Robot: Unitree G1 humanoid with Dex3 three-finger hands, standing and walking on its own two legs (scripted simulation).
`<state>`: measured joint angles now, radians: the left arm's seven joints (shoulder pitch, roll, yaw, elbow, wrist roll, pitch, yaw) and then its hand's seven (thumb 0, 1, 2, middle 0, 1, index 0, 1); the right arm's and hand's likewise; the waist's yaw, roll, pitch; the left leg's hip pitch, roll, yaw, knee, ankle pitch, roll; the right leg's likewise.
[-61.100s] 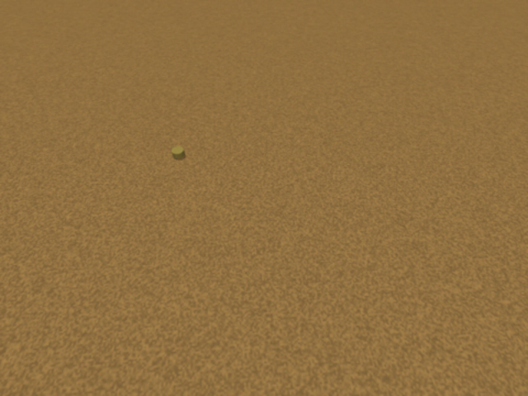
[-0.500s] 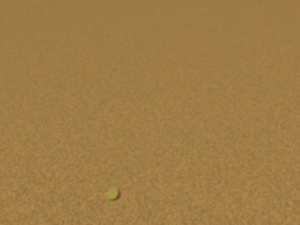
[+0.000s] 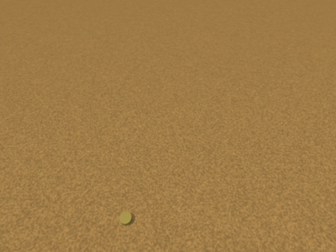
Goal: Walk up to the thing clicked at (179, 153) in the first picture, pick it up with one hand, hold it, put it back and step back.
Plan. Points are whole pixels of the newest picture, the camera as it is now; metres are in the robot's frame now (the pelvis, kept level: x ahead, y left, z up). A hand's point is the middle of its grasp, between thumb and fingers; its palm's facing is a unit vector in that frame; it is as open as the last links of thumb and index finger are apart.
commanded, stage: stand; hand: left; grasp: from above
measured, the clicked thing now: (125, 218) +0.47 +0.25 -0.77
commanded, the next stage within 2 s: step back in 0.36 s
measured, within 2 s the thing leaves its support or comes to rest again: neither
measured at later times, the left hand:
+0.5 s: hand out of the picture +0.07 +0.26 -0.16, palm faces +0.01 -0.93 -0.36, open 7.4 cm
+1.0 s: hand out of the picture +0.03 +0.29 -0.18, palm faces -0.11 -0.92 -0.37, open 7.4 cm
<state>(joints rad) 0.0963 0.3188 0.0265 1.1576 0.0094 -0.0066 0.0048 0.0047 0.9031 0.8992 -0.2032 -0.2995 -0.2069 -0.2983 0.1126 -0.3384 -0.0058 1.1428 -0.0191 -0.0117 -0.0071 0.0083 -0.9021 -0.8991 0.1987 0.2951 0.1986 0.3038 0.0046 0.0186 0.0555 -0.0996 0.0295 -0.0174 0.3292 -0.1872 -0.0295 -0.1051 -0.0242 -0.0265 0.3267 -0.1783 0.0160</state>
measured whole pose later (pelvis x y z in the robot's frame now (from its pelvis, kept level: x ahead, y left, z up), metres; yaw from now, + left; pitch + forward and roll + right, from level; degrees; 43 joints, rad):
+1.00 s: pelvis -0.10 +0.05 -0.02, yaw -5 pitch -2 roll +0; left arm 0.10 0.37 0.06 0.89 0.01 0.06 0.02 0.00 0.90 0.90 -0.20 -0.30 -0.21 -0.30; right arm 0.12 -0.35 -0.05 0.88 -0.02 0.02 -0.02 0.01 -0.90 -0.90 0.20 0.30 0.20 0.30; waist -0.02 -0.02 0.22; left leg -0.31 -0.02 0.06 0.61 -0.28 0.06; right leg -0.34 0.07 0.11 0.89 -0.49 0.01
